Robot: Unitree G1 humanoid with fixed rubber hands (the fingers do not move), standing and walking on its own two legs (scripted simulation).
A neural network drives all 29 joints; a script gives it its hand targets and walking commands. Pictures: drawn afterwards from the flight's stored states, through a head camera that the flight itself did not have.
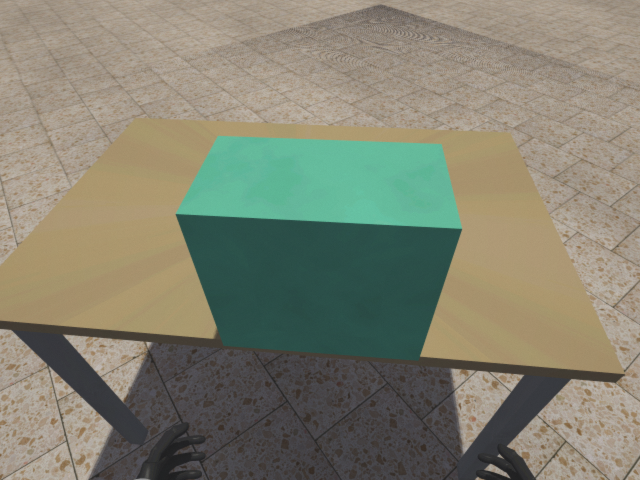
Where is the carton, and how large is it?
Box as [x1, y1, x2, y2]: [176, 136, 461, 360]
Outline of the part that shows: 218,136 178,208 176,216 223,345 418,360 461,230 441,144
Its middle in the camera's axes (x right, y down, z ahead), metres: +0.00 +0.02 +0.56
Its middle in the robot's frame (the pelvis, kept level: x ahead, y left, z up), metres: +0.43 +0.03 +0.07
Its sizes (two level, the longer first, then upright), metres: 0.300 0.163 0.272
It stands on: a table, 0.71 m high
